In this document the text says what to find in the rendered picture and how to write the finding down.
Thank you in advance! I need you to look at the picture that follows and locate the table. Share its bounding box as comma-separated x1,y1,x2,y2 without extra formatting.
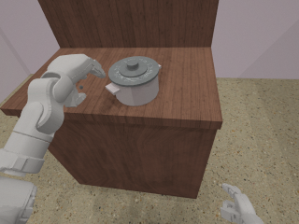
0,0,223,199

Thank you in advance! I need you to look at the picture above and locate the left robot hand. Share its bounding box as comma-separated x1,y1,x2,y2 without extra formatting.
47,53,106,107

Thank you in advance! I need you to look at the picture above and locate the lid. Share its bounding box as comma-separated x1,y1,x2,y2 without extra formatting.
108,56,160,88

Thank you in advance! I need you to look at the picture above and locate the right robot hand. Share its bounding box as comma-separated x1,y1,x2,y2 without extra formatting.
220,183,256,224

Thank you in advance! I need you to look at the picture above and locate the right robot forearm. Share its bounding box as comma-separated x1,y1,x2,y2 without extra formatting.
240,213,264,224

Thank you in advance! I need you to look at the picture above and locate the pot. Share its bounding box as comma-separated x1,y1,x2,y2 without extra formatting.
106,64,162,106

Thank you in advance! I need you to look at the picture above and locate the robot left upper arm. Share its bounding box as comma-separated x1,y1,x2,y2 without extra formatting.
0,176,37,224

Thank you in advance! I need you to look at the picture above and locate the left robot forearm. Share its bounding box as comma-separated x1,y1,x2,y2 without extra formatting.
0,69,74,177

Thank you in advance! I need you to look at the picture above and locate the knob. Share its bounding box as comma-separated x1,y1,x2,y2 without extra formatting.
126,59,139,69

